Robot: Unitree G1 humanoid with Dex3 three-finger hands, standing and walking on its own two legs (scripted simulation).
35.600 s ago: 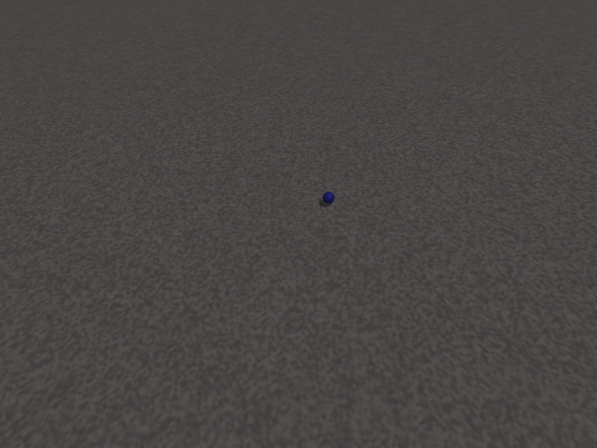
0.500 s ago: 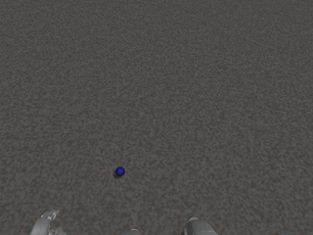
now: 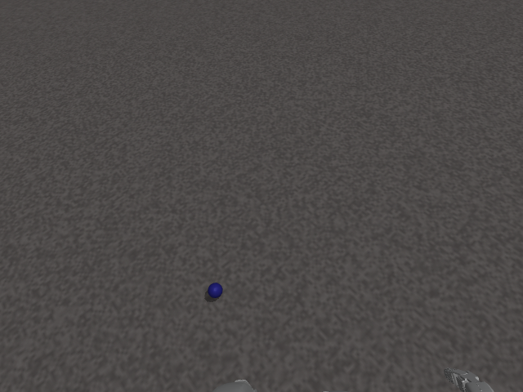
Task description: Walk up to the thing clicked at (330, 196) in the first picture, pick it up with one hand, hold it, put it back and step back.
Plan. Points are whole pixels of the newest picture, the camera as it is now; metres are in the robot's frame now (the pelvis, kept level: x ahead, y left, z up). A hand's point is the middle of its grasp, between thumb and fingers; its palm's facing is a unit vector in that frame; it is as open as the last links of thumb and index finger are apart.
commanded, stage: step back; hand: left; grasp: from above
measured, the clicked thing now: (215, 290) +0.56 +0.24 -0.73
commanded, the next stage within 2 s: none
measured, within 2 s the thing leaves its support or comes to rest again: neither
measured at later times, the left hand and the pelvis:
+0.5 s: hand out of the picture -0.04 +0.29 -0.14, palm faces +0.05 -0.94 -0.34, open 7.4 cm; pelvis -0.14 +0.02 +0.01, yaw +2 degrees
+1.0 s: hand out of the picture -0.19 +0.24 -0.13, palm faces +0.02 -0.90 -0.43, open 7.4 cm; pelvis -0.30 -0.03 +0.00, yaw +3 degrees
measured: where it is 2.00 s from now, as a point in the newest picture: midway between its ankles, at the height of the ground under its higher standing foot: outside the picture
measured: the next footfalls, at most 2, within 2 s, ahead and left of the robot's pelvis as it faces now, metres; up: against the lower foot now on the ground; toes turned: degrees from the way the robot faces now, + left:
left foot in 0.30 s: -0.07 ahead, +0.14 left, +0.00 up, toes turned +1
right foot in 0.70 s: -0.20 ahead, -0.14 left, +0.00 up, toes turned +2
